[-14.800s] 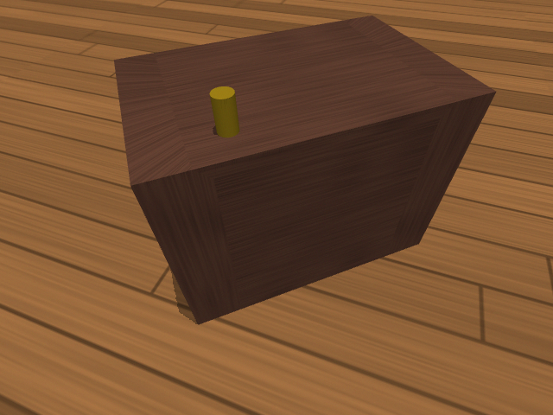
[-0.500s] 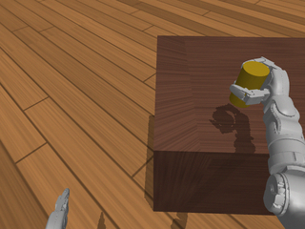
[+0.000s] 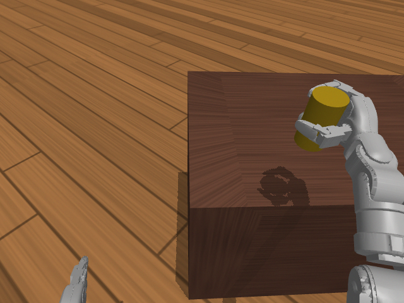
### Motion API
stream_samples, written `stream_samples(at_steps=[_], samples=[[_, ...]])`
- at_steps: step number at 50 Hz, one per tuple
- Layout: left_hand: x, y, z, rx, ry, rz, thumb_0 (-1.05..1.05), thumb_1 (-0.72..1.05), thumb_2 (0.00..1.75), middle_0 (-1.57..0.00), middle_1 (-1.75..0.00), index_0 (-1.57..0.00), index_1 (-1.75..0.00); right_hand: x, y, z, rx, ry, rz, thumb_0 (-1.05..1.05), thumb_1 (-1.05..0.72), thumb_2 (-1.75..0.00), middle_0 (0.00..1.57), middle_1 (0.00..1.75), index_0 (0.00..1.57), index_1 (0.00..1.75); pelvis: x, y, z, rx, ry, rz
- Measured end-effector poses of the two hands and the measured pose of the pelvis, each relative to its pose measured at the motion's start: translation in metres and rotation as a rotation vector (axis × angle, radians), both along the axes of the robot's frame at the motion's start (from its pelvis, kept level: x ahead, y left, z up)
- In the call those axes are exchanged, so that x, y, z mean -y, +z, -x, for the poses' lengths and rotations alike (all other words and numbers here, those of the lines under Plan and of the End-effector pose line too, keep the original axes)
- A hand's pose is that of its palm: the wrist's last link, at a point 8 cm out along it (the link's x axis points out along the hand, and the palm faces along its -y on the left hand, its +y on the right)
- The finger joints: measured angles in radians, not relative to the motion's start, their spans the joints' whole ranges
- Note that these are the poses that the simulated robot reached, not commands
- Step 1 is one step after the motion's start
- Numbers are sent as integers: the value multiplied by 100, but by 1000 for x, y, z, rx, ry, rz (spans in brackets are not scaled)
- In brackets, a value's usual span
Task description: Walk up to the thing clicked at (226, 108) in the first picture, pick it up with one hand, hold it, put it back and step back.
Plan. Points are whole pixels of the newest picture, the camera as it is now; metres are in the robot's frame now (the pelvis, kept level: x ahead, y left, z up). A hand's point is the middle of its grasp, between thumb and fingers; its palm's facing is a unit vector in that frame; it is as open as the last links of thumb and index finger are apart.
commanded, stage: lift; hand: right
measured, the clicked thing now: (319, 120) +0.39 -0.19 +0.21
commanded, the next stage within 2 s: hold in 0.62 s
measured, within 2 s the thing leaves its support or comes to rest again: neither
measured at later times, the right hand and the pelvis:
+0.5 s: hand (340, 112) +0.34 -0.19 +0.26, palm faces +0.14 +0.99 -0.02, open 9.0 cm; pelvis -0.01 +0.00 +0.00, yaw -1 degrees
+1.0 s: hand (347, 108) +0.33 -0.19 +0.28, palm faces +0.12 +0.99 -0.03, open 9.0 cm; pelvis -0.01 +0.00 +0.01, yaw -1 degrees
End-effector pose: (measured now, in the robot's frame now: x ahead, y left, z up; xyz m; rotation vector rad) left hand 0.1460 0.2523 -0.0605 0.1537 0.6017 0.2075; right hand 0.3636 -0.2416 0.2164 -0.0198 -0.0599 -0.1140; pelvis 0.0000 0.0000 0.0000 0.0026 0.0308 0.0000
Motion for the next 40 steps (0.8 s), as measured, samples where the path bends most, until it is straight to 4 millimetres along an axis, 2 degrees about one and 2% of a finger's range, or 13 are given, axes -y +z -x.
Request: stream_samples(at_steps=[7, 14, 22, 33, 40], samples=[[-4, 2, 1, 20, 5, 5, -1, -53, 5, -4, -4, -4, -5, -1, 20, 17, 20, -18, -5, -1, 35, -108, 83, 117, 83, 116, -1, 1, 4, 26, -3, 0], [2, -4, 4, 11, -14, 34, -1, -53, 5, -3, -4, -4, -5, -2, 28, 32, -4, -14, 8, -1, 35, -108, 83, 117, 83, 116, -1, 2, 9, 42, -8, 1], [-4, 5, 2, 65, -8, 15, -2, -54, 5, -4, -4, -4, -5, -2, 40, 45, 11, -25, -2, -1, 35, -108, 83, 117, 83, 116, -2, 3, 12, 54, -12, 2], [0, 2, -2, 66, -19, 28, -2, -54, 5, -4, -4, -4, -5, -4, 46, 51, -11, -17, 9, -1, 35, -108, 83, 117, 83, 116, -1, 4, 10, 57, -20, 1], [0, 4, -8, 84, -20, 23, -2, -54, 6, -4, -4, -4, -5, -2, 57, 54, 19, -22, 2, -1, 35, -108, 83, 117, 83, 117, 0, 4, 7, 59, -19, 0]])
